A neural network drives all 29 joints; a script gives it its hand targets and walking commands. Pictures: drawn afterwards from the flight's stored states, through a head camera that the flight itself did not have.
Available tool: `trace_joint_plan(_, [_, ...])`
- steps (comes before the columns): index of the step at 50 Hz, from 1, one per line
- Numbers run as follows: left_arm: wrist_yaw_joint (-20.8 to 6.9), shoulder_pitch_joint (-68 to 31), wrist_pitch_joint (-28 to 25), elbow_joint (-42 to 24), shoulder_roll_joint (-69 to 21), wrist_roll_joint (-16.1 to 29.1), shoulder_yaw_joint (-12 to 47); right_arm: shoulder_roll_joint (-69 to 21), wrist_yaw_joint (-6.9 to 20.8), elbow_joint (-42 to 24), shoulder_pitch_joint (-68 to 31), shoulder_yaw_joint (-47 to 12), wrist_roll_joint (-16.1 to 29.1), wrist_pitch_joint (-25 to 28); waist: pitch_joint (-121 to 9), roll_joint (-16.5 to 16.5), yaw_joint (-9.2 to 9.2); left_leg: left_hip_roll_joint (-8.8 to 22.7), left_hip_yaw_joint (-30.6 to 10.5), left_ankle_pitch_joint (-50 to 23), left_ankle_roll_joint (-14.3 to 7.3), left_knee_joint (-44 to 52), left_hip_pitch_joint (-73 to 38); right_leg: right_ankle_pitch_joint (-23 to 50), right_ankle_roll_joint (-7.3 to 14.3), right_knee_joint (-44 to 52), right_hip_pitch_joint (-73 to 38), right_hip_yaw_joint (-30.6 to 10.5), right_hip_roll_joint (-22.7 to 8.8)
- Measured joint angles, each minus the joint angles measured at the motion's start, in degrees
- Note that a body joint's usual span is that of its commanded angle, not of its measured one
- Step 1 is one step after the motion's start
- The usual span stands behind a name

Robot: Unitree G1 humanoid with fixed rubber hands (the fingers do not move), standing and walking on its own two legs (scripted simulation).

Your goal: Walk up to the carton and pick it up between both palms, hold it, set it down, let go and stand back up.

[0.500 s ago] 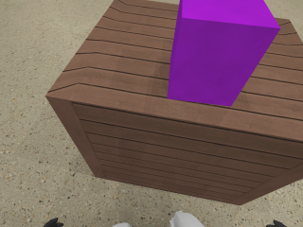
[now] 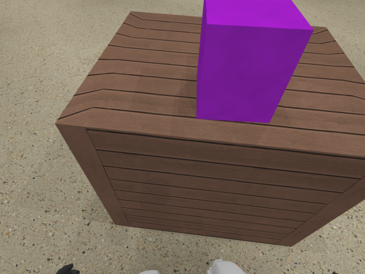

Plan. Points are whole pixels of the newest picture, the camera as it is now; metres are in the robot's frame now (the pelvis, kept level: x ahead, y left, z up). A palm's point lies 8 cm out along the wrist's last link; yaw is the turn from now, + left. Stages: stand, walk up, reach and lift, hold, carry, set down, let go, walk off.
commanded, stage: walk up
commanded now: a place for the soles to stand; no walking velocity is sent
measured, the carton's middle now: (238, 58) +0.60 -0.11 +0.16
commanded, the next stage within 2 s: none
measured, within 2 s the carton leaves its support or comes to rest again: neither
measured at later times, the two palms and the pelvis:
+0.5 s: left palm out of the picture +0.13 +0.29 -0.10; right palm out of the picture +0.07 -0.33 -0.08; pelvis +0.01 -0.01 +0.00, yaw -3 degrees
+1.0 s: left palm out of the picture +0.13 +0.28 -0.09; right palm out of the picture +0.05 -0.34 -0.09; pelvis +0.00 -0.02 +0.00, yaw -5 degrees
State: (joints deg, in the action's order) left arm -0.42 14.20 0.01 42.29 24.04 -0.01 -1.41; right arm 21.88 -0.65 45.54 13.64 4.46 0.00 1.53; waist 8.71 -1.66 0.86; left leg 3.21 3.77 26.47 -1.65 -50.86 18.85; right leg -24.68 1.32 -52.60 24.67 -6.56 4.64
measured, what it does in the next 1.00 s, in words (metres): steps on the spot: right foot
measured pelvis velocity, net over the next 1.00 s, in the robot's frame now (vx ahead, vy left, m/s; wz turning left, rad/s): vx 0.00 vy -0.02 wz -0.09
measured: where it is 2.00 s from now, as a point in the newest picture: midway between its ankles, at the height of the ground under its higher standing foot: outside the picture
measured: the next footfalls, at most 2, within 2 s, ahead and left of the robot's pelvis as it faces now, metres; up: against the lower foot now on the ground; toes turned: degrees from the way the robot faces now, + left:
right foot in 0.18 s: +0.07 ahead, -0.15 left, +0.00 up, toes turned +1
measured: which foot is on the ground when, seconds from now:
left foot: down 0.00-1.00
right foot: up 0.00-0.16, down 0.18-1.00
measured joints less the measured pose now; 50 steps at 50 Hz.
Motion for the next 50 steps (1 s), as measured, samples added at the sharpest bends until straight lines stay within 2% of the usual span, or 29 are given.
trace_joint_plan(6, [0.0, 0.0, 0.0, 0.0, 0.3, 0.0, -1.8, 0.0, 0.0, 0.0, 0.0, 0.0, 0.0, 0.3, 0.0, 0.0, -0.30, 1.3, 1.0, 0.3, 0.0, 0.0, 0.0, -0.7, 0.0, -2.1, -0.8, 0.3, -0.1])
trace_joint_plan(9, [0.0, 0.0, -0.1, 0.0, 0.4, 0.0, -2.0, 0.0, 0.0, 0.0, 0.0, 0.1, 0.0, -0.3, 0.0, -0.1, -0.68, 1.6, 1.6, 0.9, 0.9, -0.7, 0.1, 0.5, 0.0, 3.9, -4.0, 0.5, -0.3])
trace_joint_plan(15, [0.0, 0.0, -0.9, 0.0, 0.4, 0.0, -0.1, 0.0, 0.0, 0.0, -0.1, 0.0, 0.0, -1.3, 0.1, 0.4, -1.07, 0.8, -0.1, 5.2, 0.9, -2.1, 0.1, 1.3, -0.5, 3.0, -3.8, 0.1, -0.2])
trace_joint_plan(19, [0.0, 0.0, -0.9, 0.0, 0.4, 0.0, 0.9, 0.0, 0.0, 0.0, 0.0, -0.1, 0.0, -0.2, 0.0, 0.4, -0.47, 0.7, -0.3, 0.5, 1.1, -0.6, 0.1, 1.4, -0.5, 3.0, -3.4, -0.2, -0.2])
trace_joint_plan(21, [0.0, 0.0, -0.9, 0.0, 0.4, 0.0, 1.2, 0.0, 0.0, 0.0, 0.0, -0.1, 0.0, 0.5, -0.4, 0.3, 0.16, 0.7, -0.2, 0.9, 1.2, -0.6, 0.1, 1.6, -0.6, 3.0, -3.3, -0.3, -0.2])
trace_joint_plan(23, [0.0, -0.2, -0.9, 0.0, 0.4, 0.0, 1.1, 0.0, 0.0, 0.0, -0.1, -0.1, 0.0, 0.8, -0.7, 0.3, 0.65, 0.7, -0.2, 1.3, 1.2, -0.6, 0.1, -1.1, -0.6, 1.8, -3.0, -0.3, -0.2])
trace_joint_plan(26, [0.0, -0.3, -0.9, 0.0, 0.4, 0.0, 0.3, 0.0, 0.0, 0.0, -0.1, -0.1, 0.0, 1.0, -0.7, 0.3, 0.53, 1.0, 0.1, 1.4, 1.2, -0.6, 0.1, -2.4, -0.6, 1.0, -2.8, -0.3, -0.3])
trace_joint_plan(28, [0.0, -0.3, -0.9, 0.0, 0.5, 0.0, -0.2, 0.0, 0.0, 0.0, -0.1, -0.1, 0.0, 0.9, -0.7, 0.0, 0.17, 1.0, 0.7, 1.5, 1.5, -0.7, 0.1, 1.6, -0.6, 1.9, -3.1, -0.3, -0.6])
trace_joint_plan(35, [0.0, -0.3, -1.2, 0.0, 0.4, 0.0, 0.4, 0.0, 0.0, 0.0, -0.1, -0.4, 0.0, -0.4, -0.7, 0.2, -0.16, 0.3, 0.3, 3.2, 1.7, -0.8, 0.1, 0.2, -0.9, 1.8, -3.0, -0.7, -0.5])
trace_joint_plan(38, [0.0, -0.3, -1.2, 0.0, 0.4, 0.0, 0.8, 0.0, 0.0, 0.0, -0.1, -0.6, 0.0, 0.3, -0.8, 0.1, 0.21, 0.2, 0.3, 0.0, 1.7, -0.1, 0.1, 0.4, -0.9, 1.8, -2.9, -1.0, -0.5])
trace_joint_plan(42, [0.0, -0.4, -1.2, 0.0, 0.5, 0.0, 0.7, 0.0, 0.0, 0.0, -0.1, -0.7, 0.0, 1.1, -0.9, 0.1, 0.95, 0.4, 0.4, 0.7, 1.6, -0.1, 0.1, -1.6, -0.9, 1.0, -2.6, -0.7, -0.5])
trace_joint_plan(44, [0.0, -0.4, -1.2, 0.0, 0.5, 0.0, 0.4, 0.0, 0.0, 0.0, -0.1, -0.7, 0.0, 1.0, -0.9, 0.1, 0.62, 0.8, 0.7, 0.6, 1.6, -0.1, 0.1, -2.0, -0.9, 1.2, -2.5, -0.5, -0.5])
trace_joint_plan(46, [0.0, -0.4, -1.2, 0.0, 0.5, 0.0, 0.3, 0.0, 0.0, 0.0, -0.1, -0.6, 0.0, 0.7, -0.9, 0.1, 0.44, 0.8, 0.6, 0.5, 1.8, -0.2, 0.1, 2.4, -0.9, 2.0, -2.6, -0.4, -0.5])
trace_joint_plan(50, [0.0, -0.4, -1.5, 0.0, 0.4, 0.0, 0.5, 0.0, 0.0, 0.0, -0.2, -0.8, 0.0, -0.2, -0.9, 0.2, -0.21, 0.4, 0.5, 1.9, 1.7, -0.2, 0.1, 1.6, -1.0, 2.0, -2.5, -0.7, -0.4])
